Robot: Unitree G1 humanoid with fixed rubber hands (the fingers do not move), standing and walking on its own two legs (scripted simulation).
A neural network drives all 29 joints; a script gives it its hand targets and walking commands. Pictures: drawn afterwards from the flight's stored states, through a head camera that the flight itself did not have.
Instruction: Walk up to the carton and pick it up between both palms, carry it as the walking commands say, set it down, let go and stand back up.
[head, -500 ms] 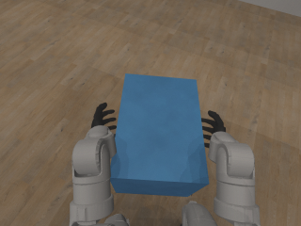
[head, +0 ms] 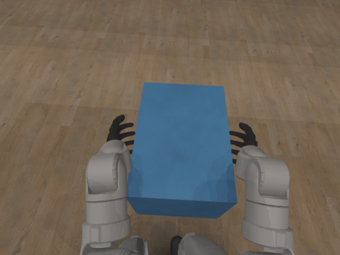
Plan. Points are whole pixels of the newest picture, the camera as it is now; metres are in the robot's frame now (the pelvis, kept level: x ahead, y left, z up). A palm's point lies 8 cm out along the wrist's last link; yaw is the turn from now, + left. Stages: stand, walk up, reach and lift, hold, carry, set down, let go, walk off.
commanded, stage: carry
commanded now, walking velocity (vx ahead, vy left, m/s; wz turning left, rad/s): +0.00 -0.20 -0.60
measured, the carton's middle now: (180, 150) +0.35 -0.02 -0.02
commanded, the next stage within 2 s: none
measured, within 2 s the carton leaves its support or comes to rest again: neither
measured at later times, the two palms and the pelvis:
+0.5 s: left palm (240, 173) +0.24 -0.12 +0.09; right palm out of the picture +0.15 -0.38 +0.06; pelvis -0.09 -0.15 +0.00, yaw -17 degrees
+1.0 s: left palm out of the picture +0.12 -0.27 +0.10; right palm out of the picture -0.03 -0.50 +0.09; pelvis -0.21 -0.23 +0.02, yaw -37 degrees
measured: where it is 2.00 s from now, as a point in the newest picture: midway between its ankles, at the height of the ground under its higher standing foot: outside the picture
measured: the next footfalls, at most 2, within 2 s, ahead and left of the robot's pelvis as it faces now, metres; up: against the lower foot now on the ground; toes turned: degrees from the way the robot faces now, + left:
left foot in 0.04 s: +0.04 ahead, +0.08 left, +0.00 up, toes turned +6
right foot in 0.42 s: -0.06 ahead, -0.31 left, +0.00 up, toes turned -21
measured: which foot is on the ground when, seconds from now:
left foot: up 0.00-0.02, down 0.04-0.40, up 0.42-0.72, down 0.74-1.00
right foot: down 0.00-0.04, up 0.06-0.40, down 0.42-0.74, up 0.76-1.00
